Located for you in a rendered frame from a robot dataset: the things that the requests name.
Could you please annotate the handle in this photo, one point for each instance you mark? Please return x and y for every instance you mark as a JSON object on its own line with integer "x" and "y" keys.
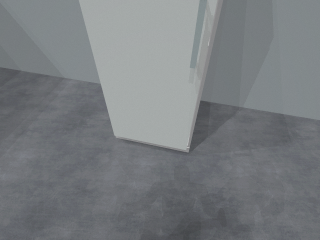
{"x": 198, "y": 32}

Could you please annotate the fridge door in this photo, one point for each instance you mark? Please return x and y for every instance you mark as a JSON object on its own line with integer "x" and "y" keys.
{"x": 142, "y": 50}

